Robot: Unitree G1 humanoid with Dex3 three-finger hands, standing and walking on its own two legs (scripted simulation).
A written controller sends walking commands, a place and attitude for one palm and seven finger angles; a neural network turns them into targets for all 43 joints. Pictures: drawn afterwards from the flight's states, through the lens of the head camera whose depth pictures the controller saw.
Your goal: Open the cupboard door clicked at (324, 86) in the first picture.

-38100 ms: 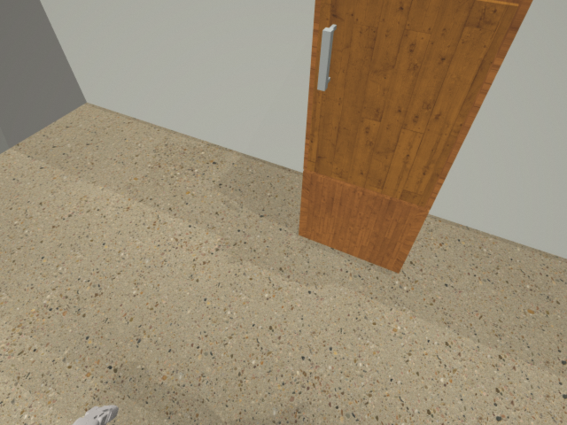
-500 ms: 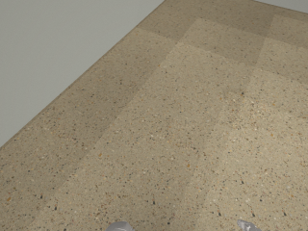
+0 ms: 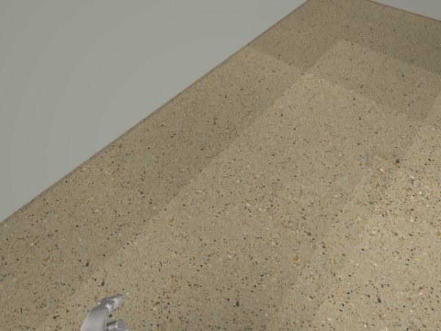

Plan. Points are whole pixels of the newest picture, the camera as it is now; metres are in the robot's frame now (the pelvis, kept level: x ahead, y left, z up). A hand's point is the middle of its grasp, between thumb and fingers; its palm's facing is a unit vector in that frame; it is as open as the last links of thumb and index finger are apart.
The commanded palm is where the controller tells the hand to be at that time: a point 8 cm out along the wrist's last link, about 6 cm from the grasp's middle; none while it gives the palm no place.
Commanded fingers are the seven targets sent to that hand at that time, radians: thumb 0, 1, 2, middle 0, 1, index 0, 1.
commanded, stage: turn to face it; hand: left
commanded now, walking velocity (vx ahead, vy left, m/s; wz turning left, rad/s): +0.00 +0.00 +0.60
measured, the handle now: out of the picture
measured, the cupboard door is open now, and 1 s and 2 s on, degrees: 42 42 42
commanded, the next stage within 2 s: none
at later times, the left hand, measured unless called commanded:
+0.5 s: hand out of the picture -0.03 +0.24 -0.19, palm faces +0.36 -0.90 -0.24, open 7.4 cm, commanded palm none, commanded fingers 0.00 0.90 0.90 -0.20 -0.30 -0.20 -0.30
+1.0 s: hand out of the picture +0.05 +0.24 -0.14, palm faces +0.53 -0.80 -0.28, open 7.4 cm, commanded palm none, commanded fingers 0.00 0.90 0.90 -0.20 -0.30 -0.20 -0.30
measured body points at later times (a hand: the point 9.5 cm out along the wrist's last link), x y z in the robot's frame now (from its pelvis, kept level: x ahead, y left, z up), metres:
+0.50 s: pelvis +0.01 +0.02 -0.01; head +0.06 +0.06 +0.43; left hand -0.04 +0.28 -0.17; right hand +0.22 -0.19 -0.13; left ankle -0.01 +0.12 -0.73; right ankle -0.01 -0.12 -0.71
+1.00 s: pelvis +0.05 +0.00 +0.00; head +0.11 +0.01 +0.44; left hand +0.02 +0.28 -0.12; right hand +0.23 -0.19 -0.16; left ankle -0.02 +0.11 -0.71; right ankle +0.11 -0.09 -0.73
